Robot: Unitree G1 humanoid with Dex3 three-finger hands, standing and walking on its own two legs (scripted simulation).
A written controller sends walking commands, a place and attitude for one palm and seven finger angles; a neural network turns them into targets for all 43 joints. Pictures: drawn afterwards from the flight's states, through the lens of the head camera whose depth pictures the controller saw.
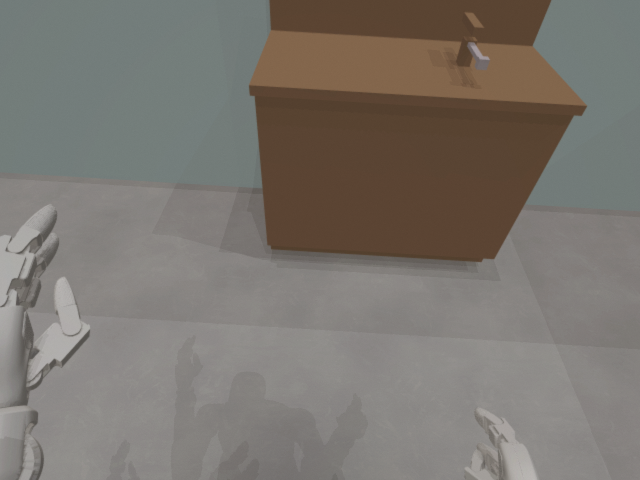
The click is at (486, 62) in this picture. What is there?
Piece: tap's lever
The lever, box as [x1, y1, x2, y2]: [475, 56, 489, 69]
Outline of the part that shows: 478,56 475,63 476,69 486,69 489,59 486,56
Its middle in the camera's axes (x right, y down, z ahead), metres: +0.45 -0.49 +1.07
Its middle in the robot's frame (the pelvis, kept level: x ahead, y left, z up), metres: +1.16 -0.38 +0.06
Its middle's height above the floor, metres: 0.84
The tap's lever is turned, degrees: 0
